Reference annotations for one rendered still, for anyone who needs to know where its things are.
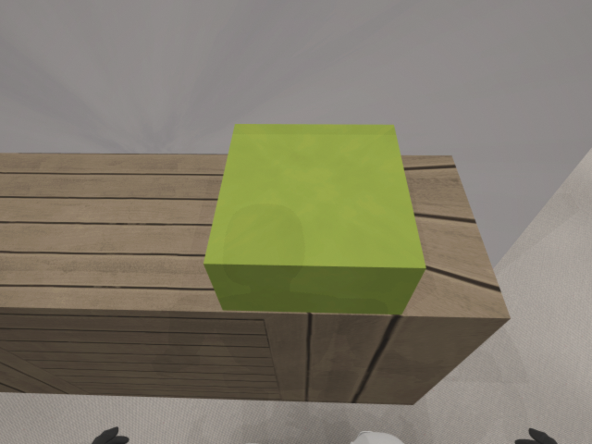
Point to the pedestal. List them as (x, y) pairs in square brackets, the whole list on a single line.
[(103, 291)]

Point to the carton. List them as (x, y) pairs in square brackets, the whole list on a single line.
[(314, 218)]

